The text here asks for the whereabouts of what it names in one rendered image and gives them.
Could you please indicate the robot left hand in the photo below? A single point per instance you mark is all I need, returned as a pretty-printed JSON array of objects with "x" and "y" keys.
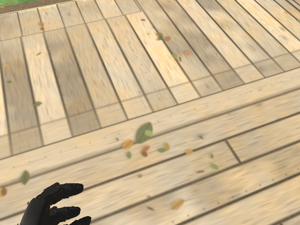
[{"x": 38, "y": 211}]

